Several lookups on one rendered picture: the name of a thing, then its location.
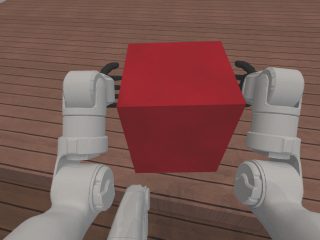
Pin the robot left upper arm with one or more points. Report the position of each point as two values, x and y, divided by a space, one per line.
80 191

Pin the left robot hand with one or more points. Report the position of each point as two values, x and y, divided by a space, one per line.
105 70

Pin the robot right upper arm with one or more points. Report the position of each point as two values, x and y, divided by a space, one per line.
273 191

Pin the right robot hand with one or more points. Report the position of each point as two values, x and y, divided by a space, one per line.
248 68

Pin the left robot thigh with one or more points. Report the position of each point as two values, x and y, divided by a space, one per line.
128 221

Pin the right robot forearm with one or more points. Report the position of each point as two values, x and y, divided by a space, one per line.
276 98

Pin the left robot shin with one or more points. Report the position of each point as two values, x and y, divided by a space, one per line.
144 225

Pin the left robot forearm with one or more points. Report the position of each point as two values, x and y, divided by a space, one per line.
85 97

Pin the carton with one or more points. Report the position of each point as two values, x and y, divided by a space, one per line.
179 104

